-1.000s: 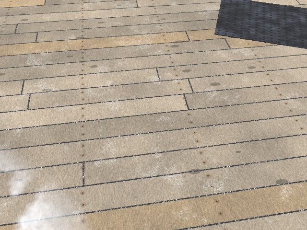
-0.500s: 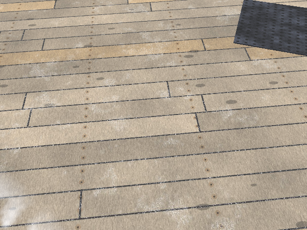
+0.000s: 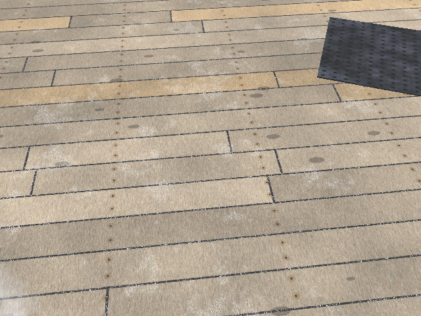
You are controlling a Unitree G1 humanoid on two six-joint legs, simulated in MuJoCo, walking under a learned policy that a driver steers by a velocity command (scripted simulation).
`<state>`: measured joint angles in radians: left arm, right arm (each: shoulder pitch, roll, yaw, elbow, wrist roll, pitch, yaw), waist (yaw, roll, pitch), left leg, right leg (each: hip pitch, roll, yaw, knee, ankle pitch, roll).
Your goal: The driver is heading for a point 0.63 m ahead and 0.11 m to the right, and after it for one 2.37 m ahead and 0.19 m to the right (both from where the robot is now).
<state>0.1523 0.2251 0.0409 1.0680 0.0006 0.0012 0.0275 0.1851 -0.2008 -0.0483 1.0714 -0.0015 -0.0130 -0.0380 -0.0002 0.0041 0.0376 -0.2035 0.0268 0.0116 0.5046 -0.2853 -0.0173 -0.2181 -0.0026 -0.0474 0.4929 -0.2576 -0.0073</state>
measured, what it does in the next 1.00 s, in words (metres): walks ahead, turning right: right foot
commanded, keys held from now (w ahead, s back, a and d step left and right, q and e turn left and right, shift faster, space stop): no key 0.18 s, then w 0.16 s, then w+e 0.66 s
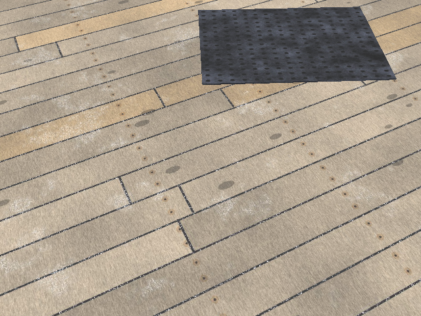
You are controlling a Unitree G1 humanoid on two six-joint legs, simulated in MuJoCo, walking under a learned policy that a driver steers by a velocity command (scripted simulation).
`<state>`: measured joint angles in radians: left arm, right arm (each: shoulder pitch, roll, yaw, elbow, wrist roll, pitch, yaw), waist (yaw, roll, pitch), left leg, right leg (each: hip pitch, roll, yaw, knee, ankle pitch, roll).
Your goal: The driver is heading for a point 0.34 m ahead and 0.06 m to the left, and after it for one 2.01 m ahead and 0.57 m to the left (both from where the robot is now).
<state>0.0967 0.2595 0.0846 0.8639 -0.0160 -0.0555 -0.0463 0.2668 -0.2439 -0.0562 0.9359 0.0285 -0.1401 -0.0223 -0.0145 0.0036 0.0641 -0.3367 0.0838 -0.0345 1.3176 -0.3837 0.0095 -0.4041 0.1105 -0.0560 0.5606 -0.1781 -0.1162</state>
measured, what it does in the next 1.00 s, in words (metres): walks ahead, turning left: left foot, then right foot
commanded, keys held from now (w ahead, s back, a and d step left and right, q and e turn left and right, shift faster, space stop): w+e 0.02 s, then w+q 0.16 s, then q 0.82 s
